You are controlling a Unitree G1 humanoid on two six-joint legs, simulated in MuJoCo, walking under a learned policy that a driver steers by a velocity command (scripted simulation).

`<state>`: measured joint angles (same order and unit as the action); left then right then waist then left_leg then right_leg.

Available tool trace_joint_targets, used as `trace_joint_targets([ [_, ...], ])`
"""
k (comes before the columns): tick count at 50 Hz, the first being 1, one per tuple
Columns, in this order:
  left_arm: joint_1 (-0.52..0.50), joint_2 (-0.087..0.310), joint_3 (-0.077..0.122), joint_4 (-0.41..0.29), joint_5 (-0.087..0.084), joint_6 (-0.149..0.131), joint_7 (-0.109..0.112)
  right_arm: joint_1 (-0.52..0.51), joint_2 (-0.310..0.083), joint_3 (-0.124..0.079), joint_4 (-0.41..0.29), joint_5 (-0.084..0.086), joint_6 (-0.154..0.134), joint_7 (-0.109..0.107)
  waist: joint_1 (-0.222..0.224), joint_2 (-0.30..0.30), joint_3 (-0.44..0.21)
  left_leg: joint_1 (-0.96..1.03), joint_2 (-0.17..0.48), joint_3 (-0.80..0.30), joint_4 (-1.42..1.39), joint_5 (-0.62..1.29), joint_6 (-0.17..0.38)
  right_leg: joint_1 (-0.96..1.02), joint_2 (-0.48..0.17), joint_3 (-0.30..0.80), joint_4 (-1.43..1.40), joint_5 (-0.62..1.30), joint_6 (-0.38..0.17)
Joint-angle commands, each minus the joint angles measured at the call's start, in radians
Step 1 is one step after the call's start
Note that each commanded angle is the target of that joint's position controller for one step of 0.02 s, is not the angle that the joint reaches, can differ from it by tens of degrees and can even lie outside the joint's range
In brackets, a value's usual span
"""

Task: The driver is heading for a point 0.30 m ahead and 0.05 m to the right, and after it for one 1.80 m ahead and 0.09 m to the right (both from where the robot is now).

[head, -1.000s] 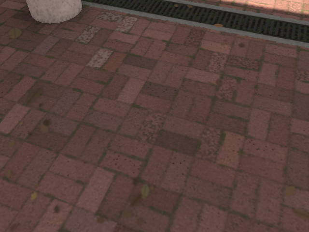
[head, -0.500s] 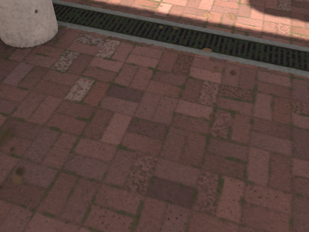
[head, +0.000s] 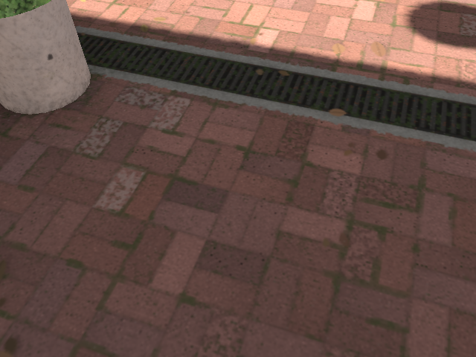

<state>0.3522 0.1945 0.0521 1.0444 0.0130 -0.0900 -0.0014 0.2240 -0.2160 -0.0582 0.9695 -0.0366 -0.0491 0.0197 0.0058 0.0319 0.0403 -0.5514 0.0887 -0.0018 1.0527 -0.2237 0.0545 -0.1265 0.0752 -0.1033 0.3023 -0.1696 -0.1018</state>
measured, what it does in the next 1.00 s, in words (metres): walks ahead: left foot, then right foot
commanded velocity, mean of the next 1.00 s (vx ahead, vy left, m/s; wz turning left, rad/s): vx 0.50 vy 0.00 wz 0.00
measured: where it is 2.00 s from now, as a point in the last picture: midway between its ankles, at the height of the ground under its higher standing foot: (243, 199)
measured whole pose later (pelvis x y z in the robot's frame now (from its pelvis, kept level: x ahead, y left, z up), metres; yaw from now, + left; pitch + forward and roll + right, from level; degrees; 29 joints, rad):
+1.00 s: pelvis +0.54 +0.01 -0.01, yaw +0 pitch +0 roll +0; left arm 0.16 0.21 0.06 0.95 0.02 -0.07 -0.01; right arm 0.36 -0.20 -0.05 1.03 -0.01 -0.08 0.00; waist -0.02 0.02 0.06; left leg -0.31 0.00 0.01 1.15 -0.35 0.09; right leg -0.32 0.04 -0.11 0.48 -0.17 -0.09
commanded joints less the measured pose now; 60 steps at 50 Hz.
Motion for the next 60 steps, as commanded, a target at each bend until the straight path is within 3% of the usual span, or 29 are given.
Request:
trace_joint_targets([
  [1,0.040,0.100,0.010,-0.032,-0.002,-0.019,0.002,-0.012,-0.031,-0.003,-0.049,0.001,0.012,0.007,-0.020,-0.080,0.048,-0.095,0.031,0.016,-0.088,0.104,-0.027,-0.013,-0.267,0.209,-0.203,0.175,-0.114],
  [6,0.128,0.101,0.003,-0.010,-0.001,-0.019,0.005,-0.191,-0.016,0.012,-0.109,0.015,0.007,0.010,0.029,-0.090,0.062,-0.083,0.002,0.060,-0.338,0.222,-0.034,0.069,-0.251,0.155,-0.195,0.286,-0.097],
  [11,0.183,0.114,0.006,0.020,0.012,-0.011,0.018,-0.283,-0.037,0.011,-0.153,0.015,-0.005,0.007,0.047,-0.099,0.079,-0.088,-0.026,0.071,-0.455,0.155,0.007,0.227,-0.303,0.151,-0.130,0.413,-0.101],
  [13,0.156,0.127,0.010,0.021,0.015,-0.009,0.023,-0.242,-0.047,0.004,-0.148,0.015,-0.014,0.003,0.015,-0.105,0.060,0.005,-0.058,0.085,-0.501,0.080,0.039,0.247,-0.310,0.131,-0.051,0.582,-0.083],
  [14,0.140,0.136,0.013,0.020,0.016,-0.007,0.024,-0.167,-0.059,-0.004,-0.125,0.014,-0.020,-0.003,-0.018,-0.111,0.021,0.113,-0.091,0.100,-0.525,0.049,0.058,0.241,-0.303,0.117,0.039,0.717,-0.070],
  [15,0.121,0.139,0.014,0.019,0.012,-0.003,0.022,-0.018,-0.073,-0.016,-0.074,0.009,-0.028,-0.011,-0.084,-0.086,-0.052,0.292,-0.124,0.120,-0.591,0.082,0.080,0.208,-0.270,0.085,0.208,0.772,-0.051],
  [16,0.114,0.120,0.006,0.003,0.004,-0.004,0.019,0.165,-0.125,-0.035,-0.020,-0.010,-0.039,-0.022,-0.146,-0.046,-0.161,0.559,-0.039,0.025,-0.595,0.076,0.121,0.044,-0.228,0.058,0.438,0.597,-0.031],
  [17,0.199,0.026,-0.016,-0.032,-0.037,-0.005,0.006,0.300,-0.243,-0.065,-0.008,-0.032,-0.042,-0.028,-0.139,0.159,-0.322,0.887,0.277,-0.425,-0.644,-0.027,0.243,-0.307,-0.084,-0.010,0.838,0.081,0.023],
  [18,0.188,0.088,0.005,-0.021,-0.019,-0.004,0.005,0.254,-0.230,-0.064,-0.007,0.003,-0.024,-0.018,-0.121,0.139,-0.344,0.862,0.335,-0.680,-0.786,-0.055,0.282,-0.449,-0.008,0.109,1.001,-0.346,0.015],
  [19,0.092,0.111,0.016,-0.045,-0.005,0.001,0.005,0.126,-0.185,-0.051,-0.025,0.022,-0.019,-0.015,-0.071,0.056,-0.169,0.713,0.289,-0.511,-0.795,-0.119,0.246,-0.517,-0.083,0.151,1.026,-0.261,0.004],
  [20,0.032,0.097,0.012,-0.061,-0.001,-0.004,-0.001,0.049,-0.115,-0.031,-0.039,0.024,-0.025,-0.010,-0.050,0.008,-0.075,0.567,0.246,-0.395,-0.837,-0.077,0.215,-0.503,-0.120,0.150,0.971,-0.178,0.003],
  [22,0.033,0.062,0.011,-0.057,0.019,0.015,-0.008,0.017,-0.047,-0.009,-0.021,0.027,-0.037,-0.014,0.011,0.026,0.001,0.400,0.153,-0.228,-0.891,0.045,0.143,-0.409,-0.169,0.142,0.856,-0.112,0.017],
  [23,0.053,0.044,0.009,-0.048,0.025,0.028,-0.014,0.035,-0.037,-0.004,-0.009,0.026,-0.044,-0.017,0.024,0.034,-0.004,0.375,0.133,-0.184,-0.900,0.093,0.135,-0.375,-0.171,0.134,0.836,-0.099,0.027],
  [25,0.031,0.041,0.010,-0.059,0.027,0.044,-0.022,0.094,-0.062,-0.007,0.016,0.027,-0.058,-0.020,0.033,0.027,-0.002,0.376,0.117,-0.140,-0.913,0.195,0.146,-0.394,-0.174,0.113,0.809,-0.066,0.044],
  [28,-0.100,0.055,0.012,-0.106,0.025,0.055,-0.026,0.151,-0.083,-0.008,0.032,0.027,-0.061,-0.020,0.016,0.021,0.036,0.407,0.106,-0.104,-0.949,0.215,0.152,-0.504,-0.197,0.093,0.711,0.031,0.070],
  [33,-0.289,0.044,-0.001,-0.171,0.011,0.051,-0.029,0.237,-0.078,0.001,0.052,0.026,-0.058,-0.022,-0.030,0.024,0.060,0.483,0.084,-0.050,-0.949,0.330,0.138,-0.531,-0.178,0.053,0.461,0.158,0.086],
  [38,-0.406,0.052,-0.007,-0.218,0.009,0.041,-0.026,0.313,-0.084,0.002,0.085,0.016,-0.053,-0.034,-0.062,0.034,0.077,0.635,0.123,-0.036,-0.900,0.458,0.146,-0.532,-0.142,0.029,0.317,0.139,0.052],
  [41,-0.372,0.068,0.000,-0.222,0.008,0.027,-0.022,0.286,-0.102,-0.004,0.090,0.009,-0.049,-0.042,-0.026,0.040,0.060,0.687,0.143,-0.017,-0.803,0.675,0.129,-0.436,-0.104,0.014,0.253,0.035,0.006],
  [43,-0.164,0.094,0.019,-0.155,0.012,0.014,-0.008,0.252,-0.118,-0.008,0.089,0.010,-0.044,-0.042,0.066,0.032,-0.045,0.660,0.113,0.020,-0.560,0.879,0.100,-0.174,-0.037,-0.017,0.175,0.018,-0.035],
  [44,0.016,0.136,0.037,-0.099,0.028,0.003,0.003,0.242,-0.105,-0.002,0.077,0.018,-0.044,-0.039,0.132,0.000,-0.147,0.517,0.072,0.047,-0.344,0.735,0.080,0.084,-0.092,0.045,0.158,0.042,-0.071],
  [45,0.161,0.242,0.064,-0.081,0.053,-0.001,0.012,0.287,-0.033,0.016,0.037,0.052,-0.045,-0.028,0.142,-0.166,-0.290,0.208,-0.040,0.108,0.020,0.292,0.037,0.382,-0.376,0.428,0.119,-0.073,-0.161],
  [46,0.132,0.260,0.071,-0.080,0.025,0.017,0.000,0.330,-0.053,0.001,0.045,0.053,-0.046,-0.023,0.105,-0.255,-0.354,0.005,-0.175,0.022,0.258,-0.298,0.033,0.445,-0.505,0.791,-0.024,-0.065,-0.245],
  [47,0.007,0.218,0.060,-0.099,0.000,0.024,-0.005,0.244,-0.096,-0.011,0.030,0.033,-0.039,-0.026,0.060,-0.126,-0.204,-0.072,-0.094,-0.052,0.297,-0.220,0.046,0.314,-0.459,0.652,-0.033,-0.128,-0.212],
  [48,-0.072,0.146,0.040,-0.113,-0.003,0.019,-0.008,0.170,-0.079,-0.008,0.011,0.026,-0.044,-0.020,0.044,-0.070,-0.089,-0.078,-0.057,-0.049,0.252,-0.140,0.045,0.165,-0.420,0.525,-0.071,-0.105,-0.186],
  [49,-0.108,0.101,0.027,-0.111,0.001,0.013,-0.009,0.149,-0.056,-0.006,0.009,0.024,-0.042,-0.017,0.011,-0.051,-0.026,-0.039,-0.022,-0.044,0.179,-0.090,0.044,0.058,-0.368,0.428,-0.110,-0.055,-0.142],
  [51,-0.094,0.059,0.010,-0.082,0.000,-0.001,0.000,0.175,-0.027,-0.004,0.017,-0.001,-0.016,-0.006,-0.034,-0.083,-0.003,0.046,0.004,-0.037,0.097,-0.054,0.022,-0.043,-0.302,0.308,-0.144,0.050,-0.100],
  [52,-0.060,0.067,0.010,-0.068,0.000,-0.010,0.002,0.177,-0.021,-0.004,0.017,-0.004,-0.007,-0.001,-0.038,-0.085,-0.008,0.054,0.002,-0.024,0.084,-0.044,0.014,-0.050,-0.294,0.285,-0.148,0.113,-0.104],
  [55,-0.002,0.110,0.017,-0.047,-0.003,-0.020,0.003,0.081,-0.028,-0.005,-0.020,-0.003,0.010,0.006,-0.038,-0.078,0.018,-0.031,0.023,0.001,0.005,0.034,-0.014,-0.036,-0.278,0.228,-0.185,0.160,-0.114],
  [60,0.081,0.103,0.007,-0.030,-0.004,-0.017,0.002,-0.129,-0.029,0.004,-0.094,0.010,0.010,0.011,0.009,-0.082,0.056,-0.104,0.023,0.042,-0.247,0.186,-0.043,0.033,-0.247,0.166,-0.202,0.253,-0.098],
])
